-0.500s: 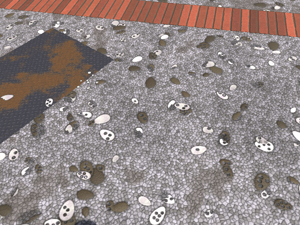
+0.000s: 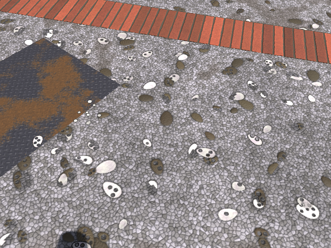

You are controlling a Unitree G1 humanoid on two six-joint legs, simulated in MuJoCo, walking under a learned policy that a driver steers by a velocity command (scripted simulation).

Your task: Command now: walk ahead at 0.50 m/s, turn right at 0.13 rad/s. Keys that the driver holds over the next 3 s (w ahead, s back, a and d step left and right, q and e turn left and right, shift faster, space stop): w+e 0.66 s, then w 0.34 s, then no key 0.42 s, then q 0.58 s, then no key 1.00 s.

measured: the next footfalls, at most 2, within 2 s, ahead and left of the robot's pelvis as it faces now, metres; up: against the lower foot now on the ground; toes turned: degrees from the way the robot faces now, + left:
right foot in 0.46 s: +0.39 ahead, -0.17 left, +0.00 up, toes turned -16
left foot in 0.96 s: +0.74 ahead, -0.08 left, +0.00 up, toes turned -24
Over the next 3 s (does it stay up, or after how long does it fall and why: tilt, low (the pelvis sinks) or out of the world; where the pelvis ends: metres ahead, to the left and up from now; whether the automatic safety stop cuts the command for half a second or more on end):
stays up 0.71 -0.17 0.00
